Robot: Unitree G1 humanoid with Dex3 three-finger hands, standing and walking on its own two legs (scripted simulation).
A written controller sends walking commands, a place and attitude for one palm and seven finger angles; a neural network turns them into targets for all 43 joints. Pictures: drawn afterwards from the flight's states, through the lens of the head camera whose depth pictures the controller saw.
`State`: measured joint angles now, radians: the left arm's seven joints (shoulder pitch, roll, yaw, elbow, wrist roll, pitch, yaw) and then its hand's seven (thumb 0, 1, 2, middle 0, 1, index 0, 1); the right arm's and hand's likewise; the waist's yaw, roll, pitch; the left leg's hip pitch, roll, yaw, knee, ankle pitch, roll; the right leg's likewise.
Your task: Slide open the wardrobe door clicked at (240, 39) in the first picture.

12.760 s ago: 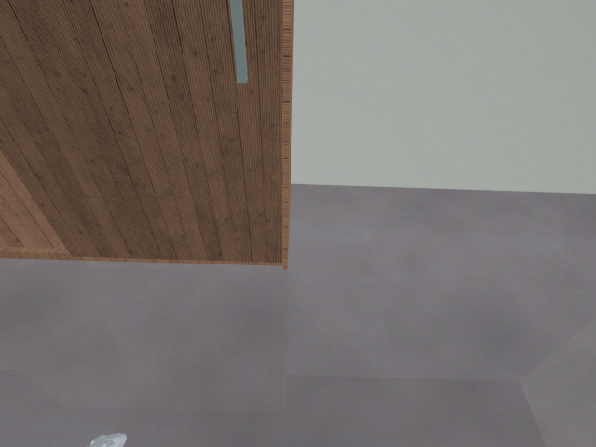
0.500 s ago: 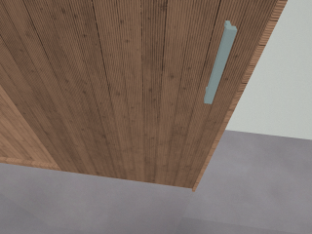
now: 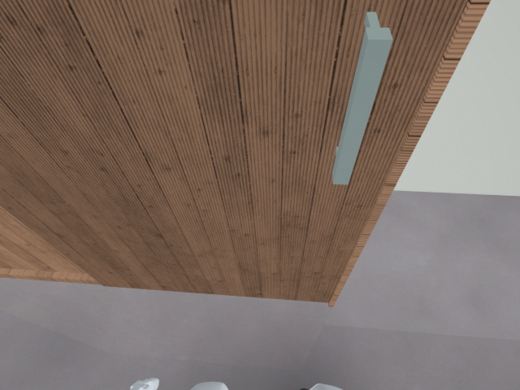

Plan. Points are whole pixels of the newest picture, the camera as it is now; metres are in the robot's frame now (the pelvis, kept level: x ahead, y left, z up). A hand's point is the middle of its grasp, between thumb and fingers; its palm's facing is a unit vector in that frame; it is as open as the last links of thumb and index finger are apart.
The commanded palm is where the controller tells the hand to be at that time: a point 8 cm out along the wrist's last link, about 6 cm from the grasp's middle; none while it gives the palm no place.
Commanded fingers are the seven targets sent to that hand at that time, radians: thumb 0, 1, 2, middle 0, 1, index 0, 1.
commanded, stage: come to a stop and stand still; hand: right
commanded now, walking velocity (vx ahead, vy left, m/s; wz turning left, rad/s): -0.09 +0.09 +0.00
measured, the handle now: (353, 111) +0.43 -0.11 +0.19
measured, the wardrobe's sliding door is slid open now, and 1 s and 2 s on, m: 0.00 0.00 0.00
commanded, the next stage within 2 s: look again from close up in 1.58 s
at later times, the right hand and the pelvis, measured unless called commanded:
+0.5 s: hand out of the picture +0.06 -0.14 -0.17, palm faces +0.01 +0.97 -0.25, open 7.4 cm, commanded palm none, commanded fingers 0.00 -0.90 -0.90 0.20 0.30 0.20 0.30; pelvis -0.03 +0.05 -0.02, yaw -2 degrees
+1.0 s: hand out of the picture -0.02 -0.12 -0.17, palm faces +0.05 +0.98 -0.19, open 7.4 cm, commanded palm none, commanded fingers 0.00 -0.90 -0.90 0.20 0.30 0.20 0.30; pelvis -0.01 +0.05 +0.00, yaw -2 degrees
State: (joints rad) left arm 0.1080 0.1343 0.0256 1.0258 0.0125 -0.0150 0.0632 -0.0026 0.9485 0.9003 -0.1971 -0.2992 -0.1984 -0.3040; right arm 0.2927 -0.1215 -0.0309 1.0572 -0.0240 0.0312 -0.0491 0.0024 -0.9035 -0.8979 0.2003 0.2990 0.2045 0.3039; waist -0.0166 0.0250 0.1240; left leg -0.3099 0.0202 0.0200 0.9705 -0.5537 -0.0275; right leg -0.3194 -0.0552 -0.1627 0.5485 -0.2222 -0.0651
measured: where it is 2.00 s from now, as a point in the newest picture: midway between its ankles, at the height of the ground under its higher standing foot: outside the picture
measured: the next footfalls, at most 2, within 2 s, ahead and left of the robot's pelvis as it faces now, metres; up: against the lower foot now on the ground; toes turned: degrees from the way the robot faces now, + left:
left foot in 0.22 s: +0.00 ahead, +0.15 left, +0.00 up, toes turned -1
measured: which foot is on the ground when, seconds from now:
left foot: up 0.00-0.20, down 0.22-1.00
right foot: down 0.00-1.00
